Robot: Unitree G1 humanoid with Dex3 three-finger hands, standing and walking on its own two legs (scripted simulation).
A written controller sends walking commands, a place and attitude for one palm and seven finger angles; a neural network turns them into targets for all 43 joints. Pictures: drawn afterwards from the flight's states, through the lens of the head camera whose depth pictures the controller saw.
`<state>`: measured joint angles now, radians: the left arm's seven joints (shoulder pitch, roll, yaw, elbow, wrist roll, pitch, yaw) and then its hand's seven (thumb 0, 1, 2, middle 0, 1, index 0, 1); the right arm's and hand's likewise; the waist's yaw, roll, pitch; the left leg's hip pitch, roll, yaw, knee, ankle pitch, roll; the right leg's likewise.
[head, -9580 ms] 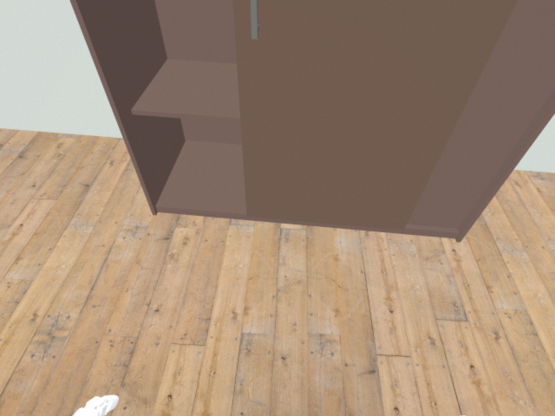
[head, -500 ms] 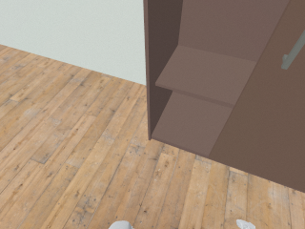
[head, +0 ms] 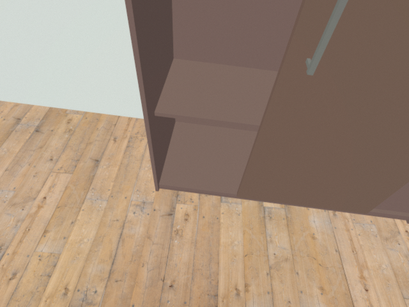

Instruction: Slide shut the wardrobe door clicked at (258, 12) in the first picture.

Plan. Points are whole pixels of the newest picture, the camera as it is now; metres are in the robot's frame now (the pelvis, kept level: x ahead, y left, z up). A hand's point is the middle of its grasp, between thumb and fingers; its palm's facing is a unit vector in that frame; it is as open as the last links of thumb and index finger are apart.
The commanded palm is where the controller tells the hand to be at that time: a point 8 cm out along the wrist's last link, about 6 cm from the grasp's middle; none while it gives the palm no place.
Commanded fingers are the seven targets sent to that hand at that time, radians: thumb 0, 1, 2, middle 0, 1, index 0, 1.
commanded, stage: take the last steps up to it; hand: right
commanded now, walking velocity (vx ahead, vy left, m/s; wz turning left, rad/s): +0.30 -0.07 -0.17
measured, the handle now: (330, 20) +0.72 -0.26 +0.23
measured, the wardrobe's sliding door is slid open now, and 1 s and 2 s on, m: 0.44 0.44 0.44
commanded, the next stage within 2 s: come to a stop and stand still in 0.68 s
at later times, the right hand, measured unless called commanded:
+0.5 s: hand out of the picture +0.12 -0.25 -0.18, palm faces +0.09 +0.98 -0.16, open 7.4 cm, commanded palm none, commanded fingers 0.00 -0.90 -0.90 0.20 0.30 0.20 0.30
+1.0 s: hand (298, 258) +0.27 -0.24 -0.18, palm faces +0.11 +0.97 -0.20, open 7.3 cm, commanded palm none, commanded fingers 0.00 -0.90 -0.90 0.20 0.30 0.20 0.30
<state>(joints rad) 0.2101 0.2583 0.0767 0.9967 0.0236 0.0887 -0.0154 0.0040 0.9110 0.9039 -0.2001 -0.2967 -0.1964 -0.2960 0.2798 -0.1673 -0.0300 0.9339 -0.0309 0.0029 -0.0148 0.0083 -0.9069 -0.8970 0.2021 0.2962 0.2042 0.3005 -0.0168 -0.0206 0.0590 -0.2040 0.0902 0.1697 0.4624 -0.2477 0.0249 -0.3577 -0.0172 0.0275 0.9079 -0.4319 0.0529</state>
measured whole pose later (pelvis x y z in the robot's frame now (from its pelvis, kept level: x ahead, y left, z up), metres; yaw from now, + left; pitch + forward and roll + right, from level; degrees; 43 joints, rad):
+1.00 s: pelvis +0.24 -0.06 -0.01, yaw -3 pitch -2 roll +1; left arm 0.23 0.17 0.05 1.04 0.02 0.02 0.03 0.01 0.94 0.90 -0.20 -0.30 -0.20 -0.30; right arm 0.23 -0.15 -0.04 1.04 -0.03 0.00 -0.02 0.00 -0.93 -0.90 0.20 0.30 0.20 0.30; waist -0.01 -0.03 0.05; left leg -0.25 0.01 0.12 0.50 -0.23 0.03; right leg -0.40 -0.06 -0.02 0.73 -0.30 0.03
